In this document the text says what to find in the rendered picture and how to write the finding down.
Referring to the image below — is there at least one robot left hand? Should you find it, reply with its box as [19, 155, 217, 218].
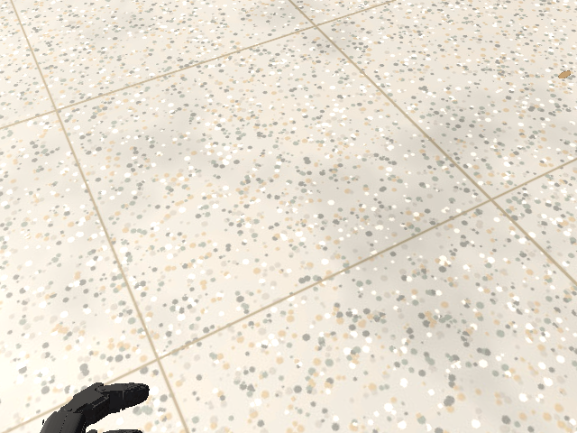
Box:
[40, 382, 150, 433]

